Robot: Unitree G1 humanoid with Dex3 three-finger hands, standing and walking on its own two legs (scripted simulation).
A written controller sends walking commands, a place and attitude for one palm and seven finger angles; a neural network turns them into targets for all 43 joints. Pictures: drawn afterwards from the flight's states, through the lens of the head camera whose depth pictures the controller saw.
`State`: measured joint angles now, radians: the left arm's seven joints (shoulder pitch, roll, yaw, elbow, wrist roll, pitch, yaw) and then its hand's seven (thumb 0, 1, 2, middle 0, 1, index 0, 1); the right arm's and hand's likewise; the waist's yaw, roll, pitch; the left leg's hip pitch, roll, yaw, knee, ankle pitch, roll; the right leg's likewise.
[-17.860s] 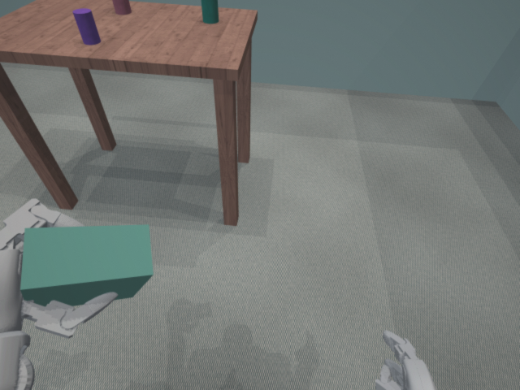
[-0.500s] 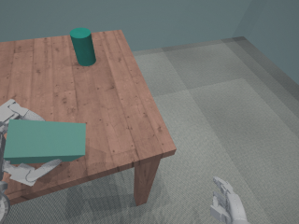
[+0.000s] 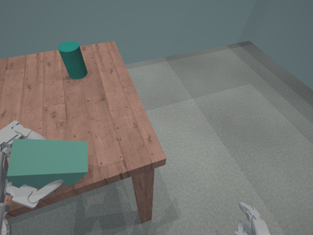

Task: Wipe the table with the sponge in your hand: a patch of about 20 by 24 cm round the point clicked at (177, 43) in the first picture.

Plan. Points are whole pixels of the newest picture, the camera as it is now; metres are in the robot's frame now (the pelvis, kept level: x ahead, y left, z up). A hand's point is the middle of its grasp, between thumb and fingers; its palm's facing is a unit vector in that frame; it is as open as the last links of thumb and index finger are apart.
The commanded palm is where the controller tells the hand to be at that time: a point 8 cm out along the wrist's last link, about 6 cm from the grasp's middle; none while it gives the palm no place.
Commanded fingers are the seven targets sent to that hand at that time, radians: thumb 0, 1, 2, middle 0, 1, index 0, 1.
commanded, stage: come to a stop and stand still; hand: left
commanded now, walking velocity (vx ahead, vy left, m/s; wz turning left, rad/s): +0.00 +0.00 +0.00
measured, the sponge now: (59, 165) +0.23 +0.21 +0.12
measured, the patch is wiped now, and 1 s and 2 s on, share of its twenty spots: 0.00 0.00 0.00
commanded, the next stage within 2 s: look again from close up in 0.80 s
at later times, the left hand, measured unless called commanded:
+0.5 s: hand (3, 156) +0.23 +0.30 +0.15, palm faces +0.34 -0.87 -0.36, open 10.2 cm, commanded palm +0.16 +0.34 +0.17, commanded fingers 0.00 0.10 1.30 -1.20 -1.60 -1.20 -1.60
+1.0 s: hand out of the picture +0.22 +0.30 +0.16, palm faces +0.36 -0.85 -0.38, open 10.2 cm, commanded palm +0.16 +0.34 +0.17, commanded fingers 0.00 0.10 1.30 -1.20 -1.60 -1.20 -1.60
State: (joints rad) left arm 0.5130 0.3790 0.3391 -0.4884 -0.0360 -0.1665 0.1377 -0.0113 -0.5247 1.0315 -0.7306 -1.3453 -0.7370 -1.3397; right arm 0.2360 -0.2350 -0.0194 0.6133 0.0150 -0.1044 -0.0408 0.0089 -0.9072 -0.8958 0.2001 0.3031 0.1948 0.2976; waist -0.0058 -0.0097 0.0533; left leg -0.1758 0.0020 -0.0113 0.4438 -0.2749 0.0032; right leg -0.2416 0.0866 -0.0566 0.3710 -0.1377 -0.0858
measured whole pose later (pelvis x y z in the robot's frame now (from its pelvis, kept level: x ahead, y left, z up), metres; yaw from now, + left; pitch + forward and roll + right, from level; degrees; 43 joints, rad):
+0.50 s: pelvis +0.00 +0.06 +0.00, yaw -1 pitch -1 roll -1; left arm 0.39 0.39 0.34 -0.44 -0.03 -0.24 0.08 -0.01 -0.53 1.03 -0.73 -1.34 -0.74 -1.34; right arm 0.22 -0.18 0.03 0.57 0.00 -0.15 -0.01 0.01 -0.90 -0.90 0.20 0.30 0.20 0.30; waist 0.03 -0.06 0.08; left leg -0.16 -0.07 0.03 0.47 -0.29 0.08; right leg -0.25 0.02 -0.02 0.45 -0.18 -0.01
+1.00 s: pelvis -0.01 +0.06 +0.00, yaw -1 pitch -3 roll -1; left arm 0.41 0.37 0.36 -0.52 -0.01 -0.23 0.10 -0.01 -0.53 1.03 -0.73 -1.34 -0.74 -1.33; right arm 0.20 -0.18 0.02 0.56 0.00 -0.13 -0.01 0.01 -0.90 -0.90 0.20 0.30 0.20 0.30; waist 0.04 -0.04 0.12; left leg -0.15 -0.06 0.04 0.49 -0.30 0.08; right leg -0.23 0.02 -0.01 0.44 -0.16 0.00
